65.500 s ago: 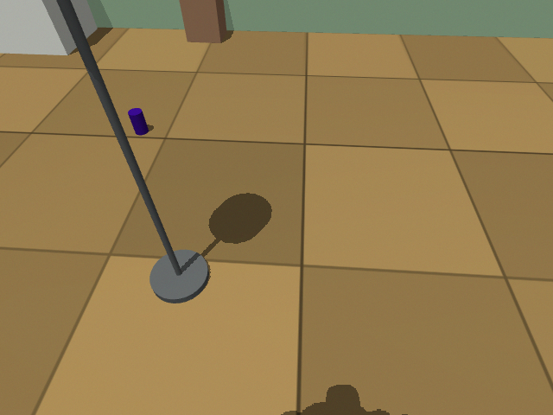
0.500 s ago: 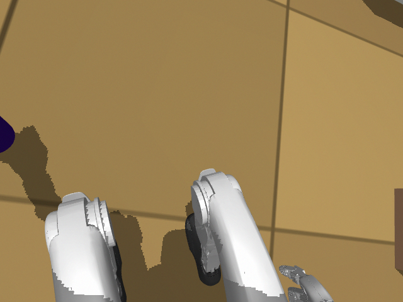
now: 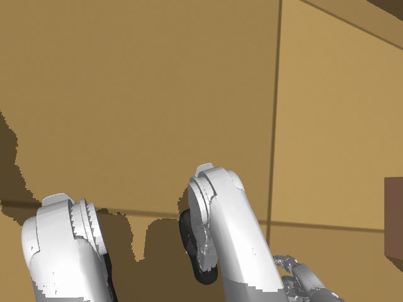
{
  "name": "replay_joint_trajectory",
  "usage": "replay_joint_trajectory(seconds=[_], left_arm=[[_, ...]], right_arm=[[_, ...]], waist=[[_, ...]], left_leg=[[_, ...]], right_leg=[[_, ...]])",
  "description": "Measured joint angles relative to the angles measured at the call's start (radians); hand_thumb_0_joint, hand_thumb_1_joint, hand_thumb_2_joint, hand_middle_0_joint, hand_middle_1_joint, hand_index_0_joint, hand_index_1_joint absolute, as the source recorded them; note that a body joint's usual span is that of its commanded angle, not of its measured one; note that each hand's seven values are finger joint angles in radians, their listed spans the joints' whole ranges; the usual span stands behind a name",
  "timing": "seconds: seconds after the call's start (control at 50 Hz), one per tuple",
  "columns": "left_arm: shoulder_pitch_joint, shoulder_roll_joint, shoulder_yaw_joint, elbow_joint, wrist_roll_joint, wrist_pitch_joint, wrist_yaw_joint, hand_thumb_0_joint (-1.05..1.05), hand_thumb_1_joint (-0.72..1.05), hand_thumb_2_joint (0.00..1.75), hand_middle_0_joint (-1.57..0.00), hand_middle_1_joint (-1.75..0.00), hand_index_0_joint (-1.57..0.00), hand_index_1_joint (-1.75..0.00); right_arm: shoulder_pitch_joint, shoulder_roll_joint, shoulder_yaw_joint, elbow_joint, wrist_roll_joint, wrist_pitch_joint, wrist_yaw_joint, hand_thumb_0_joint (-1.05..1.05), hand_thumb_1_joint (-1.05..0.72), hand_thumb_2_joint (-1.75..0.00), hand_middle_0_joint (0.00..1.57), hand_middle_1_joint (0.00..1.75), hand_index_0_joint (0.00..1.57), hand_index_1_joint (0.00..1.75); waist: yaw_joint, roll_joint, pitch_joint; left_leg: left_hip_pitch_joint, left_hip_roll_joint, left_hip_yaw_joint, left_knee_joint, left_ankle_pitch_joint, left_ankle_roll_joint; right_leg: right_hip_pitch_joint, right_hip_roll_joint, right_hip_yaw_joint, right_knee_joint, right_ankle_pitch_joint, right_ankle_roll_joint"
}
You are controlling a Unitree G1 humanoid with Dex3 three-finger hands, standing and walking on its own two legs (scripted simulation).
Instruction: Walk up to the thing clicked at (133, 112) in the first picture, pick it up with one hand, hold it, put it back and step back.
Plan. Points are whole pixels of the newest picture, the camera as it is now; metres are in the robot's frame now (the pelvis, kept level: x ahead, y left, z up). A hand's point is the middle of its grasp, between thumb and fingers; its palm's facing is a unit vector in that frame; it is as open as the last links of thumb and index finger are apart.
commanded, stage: rest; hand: left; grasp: from above
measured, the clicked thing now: out of the picture +0.46 +0.36 -0.25
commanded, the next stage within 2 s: open in 0.28 s
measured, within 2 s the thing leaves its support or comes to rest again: neither
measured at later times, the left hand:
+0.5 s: hand out of the picture +0.45 +0.38 -0.19, palm faces -0.45 -0.13 -0.88, open 11.0 cm
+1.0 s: hand out of the picture +0.45 +0.38 -0.20, palm faces -0.45 -0.10 -0.88, open 13.0 cm
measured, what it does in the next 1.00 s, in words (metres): stands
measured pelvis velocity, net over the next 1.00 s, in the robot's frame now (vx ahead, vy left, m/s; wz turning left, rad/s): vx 0.00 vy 0.00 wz -0.04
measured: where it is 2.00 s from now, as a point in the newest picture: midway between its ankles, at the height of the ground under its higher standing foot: (154, 273)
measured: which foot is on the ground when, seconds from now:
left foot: down 0.00-1.00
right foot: down 0.00-1.00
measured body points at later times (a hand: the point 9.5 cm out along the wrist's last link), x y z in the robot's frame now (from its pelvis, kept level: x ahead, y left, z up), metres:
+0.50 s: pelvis +0.00 +0.00 -0.01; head +0.25 +0.11 +0.34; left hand +0.46 +0.39 -0.14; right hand +0.06 -0.27 -0.09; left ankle +0.07 +0.13 -0.29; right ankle +0.10 -0.13 -0.29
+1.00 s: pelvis +0.00 +0.00 -0.01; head +0.26 +0.12 +0.33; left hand +0.47 +0.39 -0.15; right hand +0.05 -0.26 -0.09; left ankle +0.07 +0.13 -0.29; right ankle +0.10 -0.13 -0.29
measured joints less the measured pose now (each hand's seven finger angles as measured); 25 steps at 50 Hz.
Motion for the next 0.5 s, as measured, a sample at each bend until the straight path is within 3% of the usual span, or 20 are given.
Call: replay_joint_trajectory(seconds=[0.2,0.5], left_arm=[[-0.021,0.025,-0.013,0.047,-0.019,-0.005,0.001,0.00,-0.14,0.83,-0.67,-1.06,-0.44,-0.87],[-0.070,0.099,-0.023,0.156,0.024,-0.059,0.041,-0.01,-0.15,0.84,-0.65,-1.06,-0.43,-0.91]], right_arm=[[-0.008,0.001,0.036,-0.010,0.001,-0.013,0.003,0.00,-0.90,-0.89,0.20,0.30,0.20,0.30],[0.007,-0.012,0.079,-0.010,-0.012,-0.027,-0.003,0.00,-0.90,-0.89,0.20,0.30,0.20,0.30]], waist=[[-0.003,0.000,0.015],[-0.018,-0.019,0.038]], left_leg=[[0.004,0.003,-0.011,0.019,-0.011,0.001],[0.000,0.002,-0.038,0.053,0.003,-0.003]], right_leg=[[0.006,0.005,-0.007,0.010,-0.004,0.004],[0.006,0.016,-0.028,0.029,0.018,0.005]])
